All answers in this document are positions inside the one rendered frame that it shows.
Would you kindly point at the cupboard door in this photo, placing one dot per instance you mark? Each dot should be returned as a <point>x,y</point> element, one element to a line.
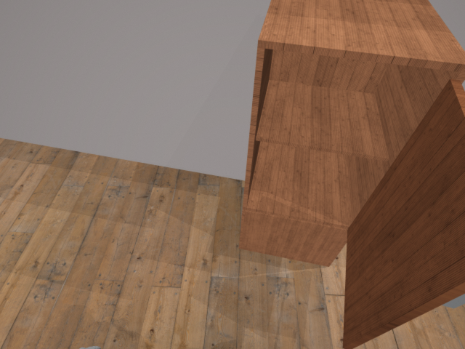
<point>406,247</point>

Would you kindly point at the handle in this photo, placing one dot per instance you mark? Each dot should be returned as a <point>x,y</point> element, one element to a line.
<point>456,302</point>

